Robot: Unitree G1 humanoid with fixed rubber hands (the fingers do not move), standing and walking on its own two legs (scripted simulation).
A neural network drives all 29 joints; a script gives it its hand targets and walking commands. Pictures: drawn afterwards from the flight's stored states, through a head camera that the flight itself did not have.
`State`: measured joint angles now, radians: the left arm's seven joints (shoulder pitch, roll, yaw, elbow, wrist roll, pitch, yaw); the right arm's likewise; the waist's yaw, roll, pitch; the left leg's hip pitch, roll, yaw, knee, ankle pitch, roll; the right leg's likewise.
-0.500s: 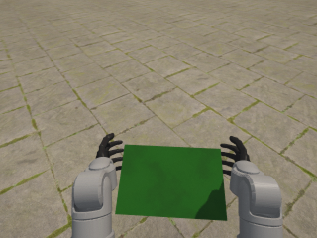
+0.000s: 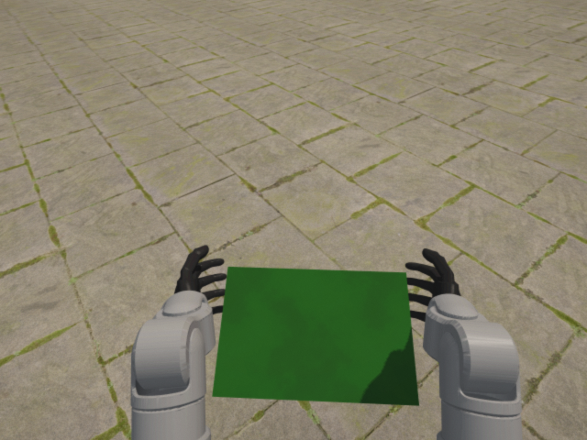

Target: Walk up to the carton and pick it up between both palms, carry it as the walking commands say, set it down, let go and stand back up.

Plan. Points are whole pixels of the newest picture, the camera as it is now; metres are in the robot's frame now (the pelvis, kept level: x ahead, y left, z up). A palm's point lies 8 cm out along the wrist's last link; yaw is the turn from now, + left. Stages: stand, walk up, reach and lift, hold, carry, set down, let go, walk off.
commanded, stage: carry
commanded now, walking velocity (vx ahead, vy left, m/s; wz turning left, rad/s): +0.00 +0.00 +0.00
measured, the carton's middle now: (313, 338) +0.26 +0.00 +0.01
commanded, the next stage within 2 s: hold in 1.16 s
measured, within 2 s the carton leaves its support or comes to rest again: neither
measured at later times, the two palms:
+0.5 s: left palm (209, 271) +0.30 +0.14 +0.12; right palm (443, 277) +0.30 -0.17 +0.11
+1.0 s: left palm (210, 263) +0.31 +0.14 +0.12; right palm (442, 268) +0.30 -0.17 +0.11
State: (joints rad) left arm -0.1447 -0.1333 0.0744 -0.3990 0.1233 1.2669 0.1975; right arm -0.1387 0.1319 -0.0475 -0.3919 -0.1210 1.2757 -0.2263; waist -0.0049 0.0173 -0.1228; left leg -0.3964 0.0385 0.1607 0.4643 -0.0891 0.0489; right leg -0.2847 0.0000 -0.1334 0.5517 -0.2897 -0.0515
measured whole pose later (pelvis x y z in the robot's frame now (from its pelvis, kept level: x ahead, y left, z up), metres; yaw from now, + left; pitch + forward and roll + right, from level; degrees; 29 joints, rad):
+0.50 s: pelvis +0.05 -0.01 +0.00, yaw +0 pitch +2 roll +1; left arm -0.15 -0.13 0.08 -0.42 0.13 1.27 0.19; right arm -0.15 0.13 -0.04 -0.41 -0.13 1.29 -0.22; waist -0.01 0.01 -0.11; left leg -0.36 0.05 0.16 0.52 -0.19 0.03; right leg -0.22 0.01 -0.12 0.56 -0.36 -0.06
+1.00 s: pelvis +0.06 -0.01 +0.00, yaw -1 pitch +2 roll +1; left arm -0.15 -0.13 0.08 -0.44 0.13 1.29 0.19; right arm -0.15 0.13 -0.04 -0.42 -0.14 1.30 -0.22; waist -0.01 0.00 -0.13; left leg -0.35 0.05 0.17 0.52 -0.20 0.03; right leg -0.21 0.01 -0.12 0.53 -0.36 -0.05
